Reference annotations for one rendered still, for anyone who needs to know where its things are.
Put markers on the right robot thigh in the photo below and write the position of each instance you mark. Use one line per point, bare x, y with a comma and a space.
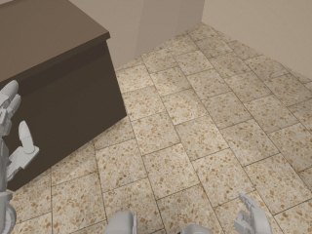
195, 229

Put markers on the right robot hand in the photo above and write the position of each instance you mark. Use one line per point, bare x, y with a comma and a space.
253, 222

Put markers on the left robot thigh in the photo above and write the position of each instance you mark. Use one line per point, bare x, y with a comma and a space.
124, 222

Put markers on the robot thigh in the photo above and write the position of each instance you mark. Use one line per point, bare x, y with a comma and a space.
124, 222
195, 229

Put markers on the counter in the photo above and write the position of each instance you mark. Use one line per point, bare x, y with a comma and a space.
69, 92

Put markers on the left robot forearm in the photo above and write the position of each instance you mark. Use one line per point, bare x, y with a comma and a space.
8, 215

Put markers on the left robot hand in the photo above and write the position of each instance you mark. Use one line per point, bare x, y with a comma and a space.
9, 103

